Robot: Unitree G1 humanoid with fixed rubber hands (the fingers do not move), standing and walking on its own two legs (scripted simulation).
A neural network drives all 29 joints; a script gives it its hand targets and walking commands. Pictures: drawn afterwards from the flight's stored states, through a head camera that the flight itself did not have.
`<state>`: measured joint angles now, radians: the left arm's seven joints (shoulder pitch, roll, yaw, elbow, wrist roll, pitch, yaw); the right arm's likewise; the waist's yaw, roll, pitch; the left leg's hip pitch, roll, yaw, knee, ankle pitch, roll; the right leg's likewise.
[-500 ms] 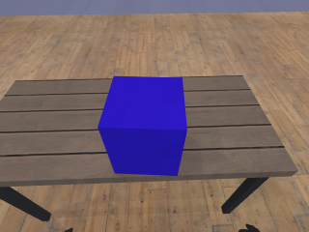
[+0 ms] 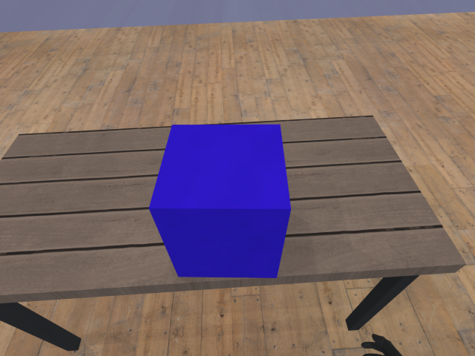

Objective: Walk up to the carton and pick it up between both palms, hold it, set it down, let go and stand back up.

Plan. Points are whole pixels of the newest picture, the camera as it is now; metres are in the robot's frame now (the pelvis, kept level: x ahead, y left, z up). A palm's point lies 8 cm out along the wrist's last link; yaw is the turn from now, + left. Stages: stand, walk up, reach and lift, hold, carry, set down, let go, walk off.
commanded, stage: walk up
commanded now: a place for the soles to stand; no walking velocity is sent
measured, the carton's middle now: (226, 204) +0.40 +0.03 +0.01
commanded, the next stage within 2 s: reach and lift in 0.44 s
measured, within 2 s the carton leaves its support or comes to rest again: neither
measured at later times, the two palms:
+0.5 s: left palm out of the picture +0.09 +0.27 -0.10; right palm out of the picture +0.09 -0.26 -0.11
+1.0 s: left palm (102, 355) +0.16 +0.24 -0.06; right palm out of the picture +0.13 -0.24 -0.06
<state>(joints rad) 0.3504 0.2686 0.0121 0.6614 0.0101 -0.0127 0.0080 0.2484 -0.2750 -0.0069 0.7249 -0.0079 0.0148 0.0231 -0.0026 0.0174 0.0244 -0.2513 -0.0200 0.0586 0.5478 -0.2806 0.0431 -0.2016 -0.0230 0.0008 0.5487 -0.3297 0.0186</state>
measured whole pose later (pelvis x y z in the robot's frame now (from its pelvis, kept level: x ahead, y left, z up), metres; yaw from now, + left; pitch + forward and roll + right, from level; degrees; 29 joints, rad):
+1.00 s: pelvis -0.01 -0.02 +0.01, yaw -1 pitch -7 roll +0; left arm 0.17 0.27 0.07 0.51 0.00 0.13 -0.01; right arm 0.23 -0.13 -0.03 0.68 0.00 -0.19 -0.01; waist 0.03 -0.05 0.09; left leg -0.08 0.01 0.07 0.41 -0.21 0.01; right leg -0.04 0.01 -0.01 0.42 -0.25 -0.01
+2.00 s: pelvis +0.01 -0.01 +0.01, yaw -1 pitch -4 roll -1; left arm 0.15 0.29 -0.04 0.49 -0.20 -0.35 -0.07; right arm 0.17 -0.05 0.05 0.59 0.17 -0.45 -0.11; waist 0.04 -0.02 0.05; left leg -0.12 0.01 0.05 0.47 -0.27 0.02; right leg -0.05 0.01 -0.01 0.41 -0.28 0.00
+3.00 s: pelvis +0.00 -0.01 +0.01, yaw -2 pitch +0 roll -1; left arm -0.51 0.31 0.14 0.41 -0.17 0.35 -0.05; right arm -0.42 -0.16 0.03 0.40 0.30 0.18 -0.24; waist 0.00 -0.02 0.03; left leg -0.17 0.02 0.06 0.38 -0.20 0.02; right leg -0.11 0.02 0.01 0.32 -0.20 0.00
